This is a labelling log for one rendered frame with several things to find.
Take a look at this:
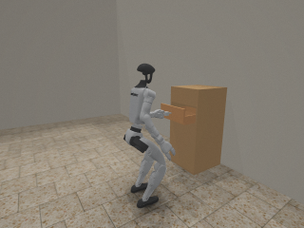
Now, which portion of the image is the left robot hand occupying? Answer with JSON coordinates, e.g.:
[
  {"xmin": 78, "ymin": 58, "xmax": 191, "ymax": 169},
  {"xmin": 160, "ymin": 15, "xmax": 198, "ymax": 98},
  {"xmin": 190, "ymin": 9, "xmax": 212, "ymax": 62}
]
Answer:
[{"xmin": 154, "ymin": 109, "xmax": 164, "ymax": 119}]

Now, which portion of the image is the robot left forearm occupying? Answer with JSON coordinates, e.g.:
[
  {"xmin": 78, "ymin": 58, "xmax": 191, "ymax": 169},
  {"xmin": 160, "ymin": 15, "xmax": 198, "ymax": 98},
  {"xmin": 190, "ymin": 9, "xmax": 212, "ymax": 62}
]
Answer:
[{"xmin": 149, "ymin": 111, "xmax": 155, "ymax": 118}]

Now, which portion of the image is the cabinet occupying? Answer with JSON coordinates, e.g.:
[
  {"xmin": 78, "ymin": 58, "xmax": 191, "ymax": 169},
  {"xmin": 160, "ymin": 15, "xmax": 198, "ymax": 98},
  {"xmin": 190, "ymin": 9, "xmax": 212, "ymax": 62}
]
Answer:
[{"xmin": 169, "ymin": 85, "xmax": 227, "ymax": 175}]

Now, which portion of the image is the drawer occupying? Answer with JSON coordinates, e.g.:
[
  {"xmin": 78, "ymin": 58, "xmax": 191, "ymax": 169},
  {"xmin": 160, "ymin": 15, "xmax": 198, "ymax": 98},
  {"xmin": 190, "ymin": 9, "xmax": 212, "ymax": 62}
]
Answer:
[{"xmin": 161, "ymin": 103, "xmax": 197, "ymax": 125}]

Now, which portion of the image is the robot torso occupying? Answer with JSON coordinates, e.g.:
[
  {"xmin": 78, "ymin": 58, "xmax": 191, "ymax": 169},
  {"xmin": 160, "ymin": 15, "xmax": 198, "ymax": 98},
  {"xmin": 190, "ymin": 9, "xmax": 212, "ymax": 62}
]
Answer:
[{"xmin": 124, "ymin": 85, "xmax": 151, "ymax": 147}]

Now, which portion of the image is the right robot hand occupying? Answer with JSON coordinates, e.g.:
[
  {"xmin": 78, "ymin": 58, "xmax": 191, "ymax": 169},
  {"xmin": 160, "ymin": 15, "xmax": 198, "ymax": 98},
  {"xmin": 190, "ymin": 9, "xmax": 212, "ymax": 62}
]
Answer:
[{"xmin": 160, "ymin": 141, "xmax": 176, "ymax": 161}]

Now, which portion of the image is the right robot upper arm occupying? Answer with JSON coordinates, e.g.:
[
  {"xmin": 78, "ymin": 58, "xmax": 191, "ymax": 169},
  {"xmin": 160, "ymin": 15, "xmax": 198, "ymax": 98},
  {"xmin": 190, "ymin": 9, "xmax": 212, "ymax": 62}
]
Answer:
[{"xmin": 140, "ymin": 88, "xmax": 156, "ymax": 124}]

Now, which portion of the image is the robot right foot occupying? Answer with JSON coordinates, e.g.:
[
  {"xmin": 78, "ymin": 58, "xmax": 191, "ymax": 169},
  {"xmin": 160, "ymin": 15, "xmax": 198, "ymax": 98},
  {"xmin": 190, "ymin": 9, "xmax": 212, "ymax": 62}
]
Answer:
[{"xmin": 137, "ymin": 196, "xmax": 159, "ymax": 208}]

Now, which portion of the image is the robot right forearm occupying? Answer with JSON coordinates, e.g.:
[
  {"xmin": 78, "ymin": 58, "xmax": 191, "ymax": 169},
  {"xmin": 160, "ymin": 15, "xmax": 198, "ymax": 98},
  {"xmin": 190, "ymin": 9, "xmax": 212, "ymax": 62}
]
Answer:
[{"xmin": 143, "ymin": 114, "xmax": 165, "ymax": 145}]

